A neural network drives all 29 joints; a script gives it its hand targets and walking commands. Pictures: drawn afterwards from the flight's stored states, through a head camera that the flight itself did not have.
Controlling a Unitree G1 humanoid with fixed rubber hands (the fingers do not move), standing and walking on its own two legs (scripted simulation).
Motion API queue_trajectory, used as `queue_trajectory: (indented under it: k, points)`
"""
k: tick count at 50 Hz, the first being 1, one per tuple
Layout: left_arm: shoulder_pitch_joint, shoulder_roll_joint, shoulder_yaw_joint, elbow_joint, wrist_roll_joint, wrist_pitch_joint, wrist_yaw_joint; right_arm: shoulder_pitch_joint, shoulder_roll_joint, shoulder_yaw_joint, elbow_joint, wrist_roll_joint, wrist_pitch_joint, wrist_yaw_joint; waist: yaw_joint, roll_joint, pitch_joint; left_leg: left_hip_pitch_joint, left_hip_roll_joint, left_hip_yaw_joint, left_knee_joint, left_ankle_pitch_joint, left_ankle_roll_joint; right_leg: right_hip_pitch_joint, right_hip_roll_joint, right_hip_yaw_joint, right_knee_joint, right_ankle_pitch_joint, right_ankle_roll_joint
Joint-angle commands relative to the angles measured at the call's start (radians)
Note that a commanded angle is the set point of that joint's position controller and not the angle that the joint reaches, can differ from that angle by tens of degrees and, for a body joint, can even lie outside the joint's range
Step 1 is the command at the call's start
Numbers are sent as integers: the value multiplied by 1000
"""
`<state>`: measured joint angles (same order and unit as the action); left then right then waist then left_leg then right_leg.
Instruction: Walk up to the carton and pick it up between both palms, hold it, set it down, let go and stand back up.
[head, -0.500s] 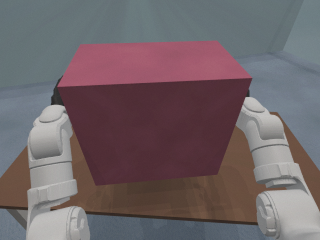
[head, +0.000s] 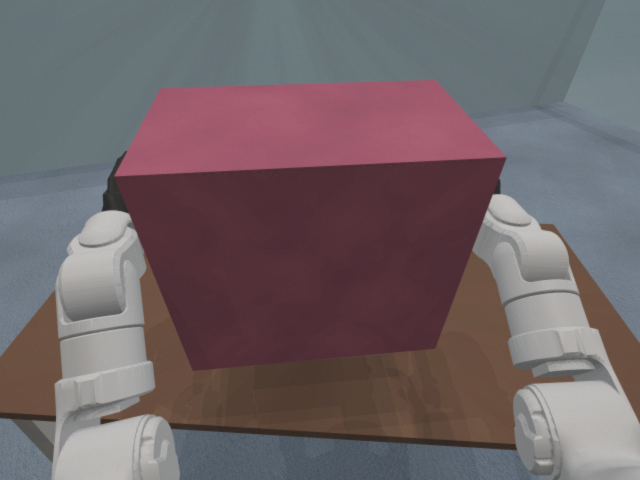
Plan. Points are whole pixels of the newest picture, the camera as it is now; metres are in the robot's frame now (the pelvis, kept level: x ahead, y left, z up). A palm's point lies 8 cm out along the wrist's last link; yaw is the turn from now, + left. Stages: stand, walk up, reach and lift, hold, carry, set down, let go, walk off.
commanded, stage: hold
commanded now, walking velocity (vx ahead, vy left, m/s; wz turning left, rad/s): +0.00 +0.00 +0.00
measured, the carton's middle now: (310, 230) +0.36 +0.00 +0.20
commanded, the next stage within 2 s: set down in 1.42 s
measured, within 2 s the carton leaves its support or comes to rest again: neither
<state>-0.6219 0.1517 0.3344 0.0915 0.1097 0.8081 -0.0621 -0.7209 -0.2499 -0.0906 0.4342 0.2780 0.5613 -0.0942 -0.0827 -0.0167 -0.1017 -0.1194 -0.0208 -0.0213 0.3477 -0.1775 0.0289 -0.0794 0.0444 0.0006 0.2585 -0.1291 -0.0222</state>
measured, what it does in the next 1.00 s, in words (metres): stands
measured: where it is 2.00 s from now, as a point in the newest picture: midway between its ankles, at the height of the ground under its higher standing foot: outside the picture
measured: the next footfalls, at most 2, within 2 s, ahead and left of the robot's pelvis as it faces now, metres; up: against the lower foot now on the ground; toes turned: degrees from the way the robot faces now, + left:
none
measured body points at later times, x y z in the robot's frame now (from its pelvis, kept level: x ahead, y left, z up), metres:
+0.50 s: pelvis +0.00 +0.00 +0.00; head -0.06 +0.02 +0.45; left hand +0.37 +0.20 +0.23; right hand +0.38 -0.21 +0.23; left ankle +0.01 +0.10 -0.75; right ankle +0.01 -0.11 -0.75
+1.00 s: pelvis +0.00 +0.00 +0.00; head -0.06 +0.02 +0.45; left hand +0.37 +0.20 +0.23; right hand +0.37 -0.21 +0.23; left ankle +0.01 +0.10 -0.75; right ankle +0.01 -0.11 -0.75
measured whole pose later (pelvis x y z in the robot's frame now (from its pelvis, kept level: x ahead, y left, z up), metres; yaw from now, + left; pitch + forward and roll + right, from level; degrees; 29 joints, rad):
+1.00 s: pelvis +0.00 +0.00 +0.00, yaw +0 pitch -3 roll -1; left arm -0.62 0.15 0.34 0.09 0.11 0.81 -0.06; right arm -0.72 -0.25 -0.09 0.44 0.28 0.57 -0.09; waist -0.08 -0.02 -0.10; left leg -0.11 -0.02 -0.02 0.34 -0.18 0.03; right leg -0.08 0.05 0.00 0.25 -0.13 -0.02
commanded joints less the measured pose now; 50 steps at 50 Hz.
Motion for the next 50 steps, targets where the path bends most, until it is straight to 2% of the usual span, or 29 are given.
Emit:
queue_trajectory:
  k: [1,2,4,5,6,8,12,16,19,21,22,24,27,29,31,34,37,40,44,45,50]
  points:
    - [-679,-463,-481,-137,-149,-31,-118,-765,465,345,-293,130,-44,138,-4,63,-312,68,22,-20,-47,223,-53,124,-5,7,-5,220,16]
    - [-676,-461,-464,-118,-142,-26,-122,-762,464,336,-270,121,-41,141,3,54,-289,49,23,-18,-58,192,-47,123,-6,8,-6,200,17]
    - [-702,-472,-478,-126,-159,-31,-124,-792,487,339,-298,129,-50,146,6,42,-325,47,17,-16,-62,183,-44,132,-7,10,0,195,22]
    - [-699,-471,-473,-129,-158,-35,-123,-791,491,340,-301,125,-52,146,6,47,-321,43,20,-17,-63,169,-42,129,-9,6,-1,186,23]
    - [-720,-478,-492,-156,-167,-40,-117,-818,501,348,-332,136,-58,147,0,58,-371,71,16,-14,-49,212,-47,129,-9,9,4,226,22]
    - [-720,-479,-496,-151,-166,-41,-114,-795,496,346,-309,136,-55,144,-6,72,-354,77,17,-18,-43,226,-54,116,-10,11,7,232,22]
    - [-702,-463,-470,-102,-156,-38,-123,-800,500,344,-279,118,-52,141,6,23,-319,28,14,-15,-64,156,-30,133,-13,13,-5,204,30]
    - [-700,-467,-461,-79,-152,-40,-131,-806,501,342,-282,127,-54,133,4,39,-315,22,12,-16,-64,163,-36,146,-17,12,1,232,28]
    - [-728,-475,-502,-147,-171,-52,-123,-807,509,352,-332,139,-57,129,-10,64,-396,65,11,-16,-42,213,-45,160,-9,12,10,259,29]
    - [-702,-458,-475,-103,-156,-47,-120,-783,492,337,-281,128,-47,131,-8,59,-323,44,16,-17,-55,187,-43,133,-11,11,0,226,25]
    - [-712,-461,-469,-102,-160,-45,-123,-799,500,334,-294,123,-50,133,0,39,-336,33,10,-18,-61,161,-39,141,-12,10,-2,212,27]
    - [-697,-460,-472,-112,-156,-48,-125,-770,505,349,-273,126,-49,131,-3,31,-335,45,12,-13,-55,192,-37,139,-15,16,-1,254,30]
    - [-679,-463,-467,-111,-155,-40,-129,-777,498,358,-290,137,-45,125,-1,33,-330,54,8,-16,-49,229,-44,156,-9,13,3,281,27]
    - [-699,-466,-483,-125,-160,-41,-133,-785,506,353,-307,137,-47,124,-4,48,-341,58,6,-14,-45,210,-42,145,-14,18,2,268,31]
    - [-681,-460,-469,-111,-157,-43,-132,-796,501,360,-324,141,-51,126,5,41,-343,53,6,-11,-47,216,-41,154,-8,15,3,276,32]
    - [-697,-475,-502,-172,-172,-50,-124,-792,509,366,-364,150,-55,125,-5,64,-392,79,10,-15,-35,254,-50,157,-6,14,6,291,24]
    - [-711,-469,-505,-174,-167,-45,-112,-765,495,345,-310,136,-48,133,-8,86,-343,72,13,-21,-40,251,-56,126,-7,9,5,256,20]
    - [-685,-464,-483,-149,-155,-35,-116,-777,480,344,-322,130,-51,137,1,67,-344,57,17,-12,-52,198,-47,141,-8,14,-1,231,20]
    - [-648,-460,-481,-160,-161,-33,-120,-752,481,357,-325,137,-49,127,-5,37,-349,80,13,-19,-37,273,-51,154,-10,13,8,319,25]
    - [-642,-452,-476,-152,-153,-30,-125,-759,482,354,-347,133,-49,123,-4,35,-357,82,8,-15,-39,248,-46,160,-9,14,2,308,30]
    - [-691,-460,-474,-117,-155,-37,-124,-787,494,338,-303,128,-45,133,6,43,-318,45,14,-8,-64,166,-41,126,-12,12,-8,215,26]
